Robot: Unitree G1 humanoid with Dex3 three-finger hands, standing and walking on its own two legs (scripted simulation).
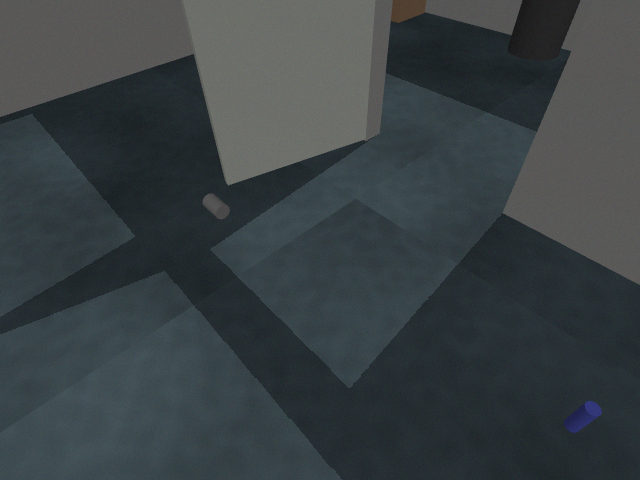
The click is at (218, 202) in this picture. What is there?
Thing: lying can
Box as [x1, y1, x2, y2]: [202, 193, 229, 218]
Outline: 207,194 203,198 203,205 217,218 225,217 229,211 228,206 214,194
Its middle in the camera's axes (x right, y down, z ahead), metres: -0.49 -0.16 +1.85
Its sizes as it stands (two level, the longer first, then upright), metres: 0.119 0.076 0.076
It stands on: the floor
